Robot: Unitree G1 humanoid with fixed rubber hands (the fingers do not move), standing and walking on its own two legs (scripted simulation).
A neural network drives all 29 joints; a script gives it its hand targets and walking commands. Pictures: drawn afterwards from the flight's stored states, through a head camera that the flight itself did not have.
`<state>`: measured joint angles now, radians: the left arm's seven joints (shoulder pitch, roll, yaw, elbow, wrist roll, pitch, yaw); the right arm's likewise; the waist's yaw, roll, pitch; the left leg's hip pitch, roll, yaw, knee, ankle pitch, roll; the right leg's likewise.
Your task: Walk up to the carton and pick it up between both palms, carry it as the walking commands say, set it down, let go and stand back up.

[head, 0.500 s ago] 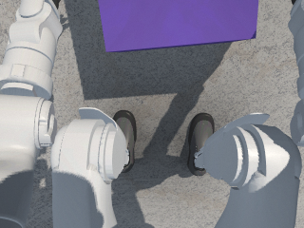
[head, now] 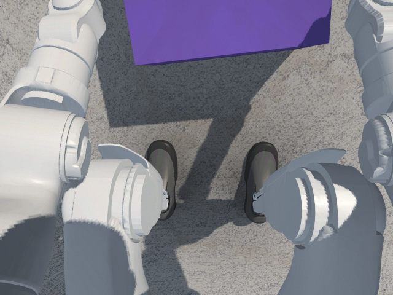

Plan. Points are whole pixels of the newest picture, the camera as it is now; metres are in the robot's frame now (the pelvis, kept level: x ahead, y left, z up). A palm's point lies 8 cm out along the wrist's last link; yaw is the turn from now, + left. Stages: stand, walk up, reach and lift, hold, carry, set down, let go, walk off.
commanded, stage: reach and lift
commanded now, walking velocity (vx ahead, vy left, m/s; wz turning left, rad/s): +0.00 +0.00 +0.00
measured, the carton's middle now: out of the picture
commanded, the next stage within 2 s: none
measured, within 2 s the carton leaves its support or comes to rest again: leaves its support in 0.98 s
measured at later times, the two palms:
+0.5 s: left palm out of the picture +0.54 +0.18 -0.19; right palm out of the picture +0.54 -0.20 -0.19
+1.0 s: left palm out of the picture +0.52 +0.18 -0.18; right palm out of the picture +0.53 -0.20 -0.18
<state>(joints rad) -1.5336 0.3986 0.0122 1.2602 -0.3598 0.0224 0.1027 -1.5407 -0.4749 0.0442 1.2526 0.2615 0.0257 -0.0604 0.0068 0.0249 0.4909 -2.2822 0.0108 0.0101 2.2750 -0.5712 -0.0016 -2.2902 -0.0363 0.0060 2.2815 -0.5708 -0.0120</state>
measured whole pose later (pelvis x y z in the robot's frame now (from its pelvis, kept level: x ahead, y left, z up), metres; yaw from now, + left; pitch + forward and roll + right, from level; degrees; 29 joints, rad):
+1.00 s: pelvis -0.01 +0.00 +0.00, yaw -1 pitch +29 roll +1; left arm -1.46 0.39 -0.02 1.15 -0.40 0.11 0.17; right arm -1.49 -0.46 0.12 1.15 0.32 0.14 -0.13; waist 0.01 0.01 0.53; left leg -2.21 -0.03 -0.01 2.28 -0.58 -0.04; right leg -2.23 0.01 0.03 2.28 -0.56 0.01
